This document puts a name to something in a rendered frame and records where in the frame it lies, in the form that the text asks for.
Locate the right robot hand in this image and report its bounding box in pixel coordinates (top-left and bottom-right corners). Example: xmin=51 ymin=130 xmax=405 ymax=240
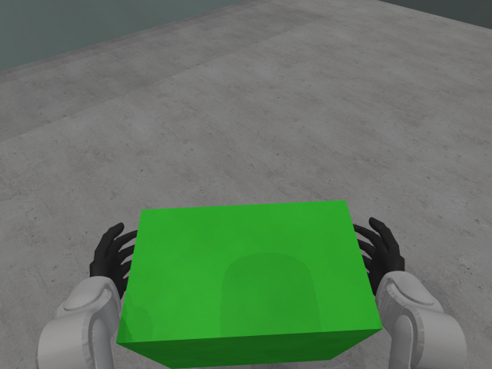
xmin=353 ymin=217 xmax=405 ymax=297

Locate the robot left forearm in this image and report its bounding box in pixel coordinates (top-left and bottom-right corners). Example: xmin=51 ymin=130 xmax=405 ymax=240
xmin=35 ymin=276 xmax=121 ymax=369

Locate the left robot hand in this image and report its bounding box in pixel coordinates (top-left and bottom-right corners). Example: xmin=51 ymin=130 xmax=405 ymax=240
xmin=90 ymin=222 xmax=138 ymax=300

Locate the robot right forearm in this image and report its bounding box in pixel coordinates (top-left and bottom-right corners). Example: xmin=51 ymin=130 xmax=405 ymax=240
xmin=375 ymin=271 xmax=467 ymax=369

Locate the carton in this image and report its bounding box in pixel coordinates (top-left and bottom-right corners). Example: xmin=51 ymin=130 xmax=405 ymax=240
xmin=116 ymin=200 xmax=383 ymax=369

